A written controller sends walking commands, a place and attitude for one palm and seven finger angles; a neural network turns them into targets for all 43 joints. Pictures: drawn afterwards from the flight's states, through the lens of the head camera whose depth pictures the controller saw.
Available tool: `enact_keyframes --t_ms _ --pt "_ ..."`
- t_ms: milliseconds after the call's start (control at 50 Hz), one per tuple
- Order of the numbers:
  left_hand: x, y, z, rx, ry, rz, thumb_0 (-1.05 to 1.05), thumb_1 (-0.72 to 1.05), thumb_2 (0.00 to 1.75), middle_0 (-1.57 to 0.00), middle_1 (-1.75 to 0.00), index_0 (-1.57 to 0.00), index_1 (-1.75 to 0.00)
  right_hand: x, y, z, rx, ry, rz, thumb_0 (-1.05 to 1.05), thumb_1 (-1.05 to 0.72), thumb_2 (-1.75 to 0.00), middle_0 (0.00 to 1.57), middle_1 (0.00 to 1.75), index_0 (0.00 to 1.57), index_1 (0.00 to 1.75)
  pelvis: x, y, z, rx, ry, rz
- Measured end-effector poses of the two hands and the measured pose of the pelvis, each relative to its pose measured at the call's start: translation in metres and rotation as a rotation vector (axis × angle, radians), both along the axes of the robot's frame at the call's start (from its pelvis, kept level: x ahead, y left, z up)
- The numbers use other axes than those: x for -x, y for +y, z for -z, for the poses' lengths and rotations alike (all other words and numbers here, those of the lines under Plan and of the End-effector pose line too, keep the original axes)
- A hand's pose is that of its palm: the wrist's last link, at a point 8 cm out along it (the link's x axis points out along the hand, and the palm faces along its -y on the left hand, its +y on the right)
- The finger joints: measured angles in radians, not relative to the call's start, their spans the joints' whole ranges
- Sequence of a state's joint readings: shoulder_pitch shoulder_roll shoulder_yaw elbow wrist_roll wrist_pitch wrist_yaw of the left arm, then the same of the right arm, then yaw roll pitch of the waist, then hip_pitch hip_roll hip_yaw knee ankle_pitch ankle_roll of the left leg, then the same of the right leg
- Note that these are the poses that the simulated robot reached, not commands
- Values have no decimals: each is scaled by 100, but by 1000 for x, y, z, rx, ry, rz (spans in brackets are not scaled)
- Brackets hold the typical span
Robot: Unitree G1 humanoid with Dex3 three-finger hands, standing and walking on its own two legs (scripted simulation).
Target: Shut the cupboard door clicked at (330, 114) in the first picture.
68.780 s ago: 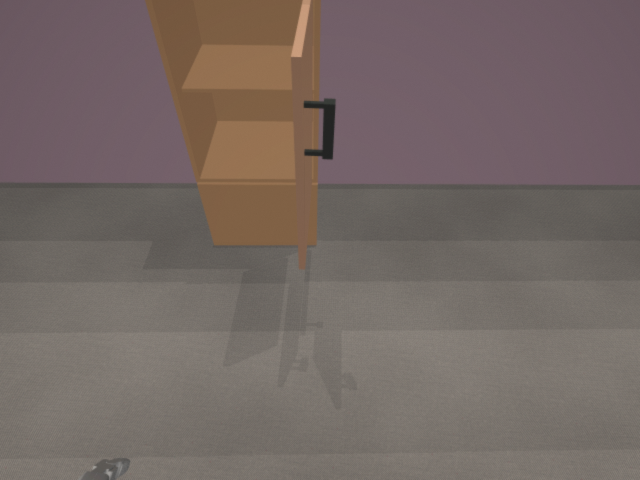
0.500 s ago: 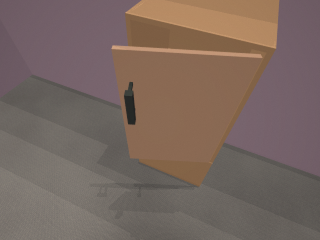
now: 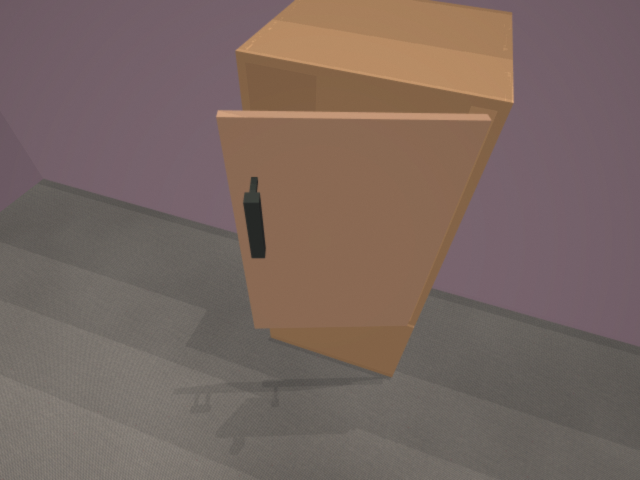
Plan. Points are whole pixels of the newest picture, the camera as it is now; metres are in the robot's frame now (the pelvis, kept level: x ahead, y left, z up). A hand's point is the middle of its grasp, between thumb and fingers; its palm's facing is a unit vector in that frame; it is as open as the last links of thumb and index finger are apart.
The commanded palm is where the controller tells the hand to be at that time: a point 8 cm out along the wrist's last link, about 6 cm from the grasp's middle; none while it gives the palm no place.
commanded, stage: look again from close up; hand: left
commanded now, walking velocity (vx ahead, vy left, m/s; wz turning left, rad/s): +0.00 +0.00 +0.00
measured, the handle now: (256, 218) +0.50 +0.14 +0.02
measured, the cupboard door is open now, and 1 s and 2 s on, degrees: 21 21 21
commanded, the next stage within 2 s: raise the hand and make a fist in 0.56 s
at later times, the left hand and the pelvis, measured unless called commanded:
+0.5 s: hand out of the picture +0.02 +0.17 -0.17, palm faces +0.01 -0.97 -0.24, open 7.4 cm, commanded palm none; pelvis +0.01 -0.01 -0.01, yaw +0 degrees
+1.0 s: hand (209, 431) +0.18 +0.15 -0.04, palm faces +0.09 -1.00 +0.01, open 6.6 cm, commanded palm +0.12 +0.21 -0.06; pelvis -0.01 -0.04 -0.07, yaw +2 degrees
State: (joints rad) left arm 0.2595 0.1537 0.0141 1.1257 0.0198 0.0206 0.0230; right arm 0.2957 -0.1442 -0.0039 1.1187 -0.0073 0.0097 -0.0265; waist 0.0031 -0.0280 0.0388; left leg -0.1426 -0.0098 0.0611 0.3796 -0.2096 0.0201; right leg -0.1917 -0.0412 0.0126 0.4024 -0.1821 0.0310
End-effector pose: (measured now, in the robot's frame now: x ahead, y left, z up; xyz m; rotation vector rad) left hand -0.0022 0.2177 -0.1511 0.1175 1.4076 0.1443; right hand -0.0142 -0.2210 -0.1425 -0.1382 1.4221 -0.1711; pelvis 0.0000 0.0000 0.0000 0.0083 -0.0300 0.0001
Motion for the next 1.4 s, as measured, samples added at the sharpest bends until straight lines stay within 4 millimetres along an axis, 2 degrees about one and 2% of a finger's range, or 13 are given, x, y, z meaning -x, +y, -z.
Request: enact_keyframes --t_ms 120,280,680,720,820,900,980,1060,1120,1180,1280,1340,1400 --pt "4 -6 1 -10 4 19 1 92 90 -20 -30 -20 -30 4 1 5 -16 2 -4 0 -90 -90 20 29 20 30 0 -2 4 9 8 -5" --pt "2 3 -9 -65 -17 15 1 91 90 -20 -30 -20 -30 -22 7 22 -65 -78 -36 1 -91 -90 20 29 20 30 -7 -1 9 -1 7 -15" --pt "-35 -15 -10 -69 -68 32 1 92 90 -20 -30 -20 -30 -42 -31 14 -23 -72 -40 0 -91 -90 20 29 20 30 -18 -26 6 -4 13 -4" --pt "-63 -8 -26 -76 -243 -59 2 92 90 -21 -30 -20 -30 -51 -38 8 30 -167 -47 0 -91 -90 20 29 20 30 -15 -28 9 -2 10 -1" --pt "-160 -4 -121 -134 -932 -89 2 91 90 -23 -33 -22 -32 -104 -56 -10 86 -514 -65 1 -90 -90 20 29 20 30 -12 -28 17 1 38 -49" --pt "-196 -11 -155 -57 -1314 -36 1 91 90 -27 -38 -26 -37 -156 -64 -27 102 -745 -109 1 -90 -90 20 29 20 30 -2 -31 34 -10 117 -45" --pt "-173 -17 -127 48 -1445 52 1 91 90 -33 -44 -32 -44 -197 -66 -37 120 -876 -198 1 -90 -90 20 29 20 30 8 -35 60 -17 187 -39" --pt "-124 -10 -77 72 -1290 21 1 90 90 -40 -51 -40 -51 -229 -57 -32 133 -940 -292 1 -90 -90 20 29 20 30 15 -34 85 -2 226 -53" --pt "-98 1 -68 13 -1246 -26 2 90 90 -46 -57 -45 -57 -243 -40 -21 116 -966 -344 1 -90 -90 19 29 20 30 19 -31 100 23 244 -68" --pt "-99 10 -91 -59 -1369 -4 2 90 90 -51 -63 -50 -63 -245 -18 -3 76 -960 -378 1 -90 -90 19 29 20 30 24 -28 110 45 255 -77" --pt "-139 1 -131 -6 -1581 138 2 90 90 -60 -73 -59 -73 -222 15 27 -14 -894 -350 1 -90 -90 20 30 20 30 32 -21 118 69 259 -81" --pt "-161 -8 -125 98 -1472 192 2 90 90 -65 -79 -64 -79 -196 23 36 -50 -820 -267 1 -90 -90 20 30 20 30 33 -17 112 63 259 -70" --pt "-165 -5 -110 138 -1281 157 1 90 90 -70 -85 -70 -85 -169 21 34 -47 -747 -190 1 -90 -89 20 30 20 30 29 -12 101 50 253 -56"
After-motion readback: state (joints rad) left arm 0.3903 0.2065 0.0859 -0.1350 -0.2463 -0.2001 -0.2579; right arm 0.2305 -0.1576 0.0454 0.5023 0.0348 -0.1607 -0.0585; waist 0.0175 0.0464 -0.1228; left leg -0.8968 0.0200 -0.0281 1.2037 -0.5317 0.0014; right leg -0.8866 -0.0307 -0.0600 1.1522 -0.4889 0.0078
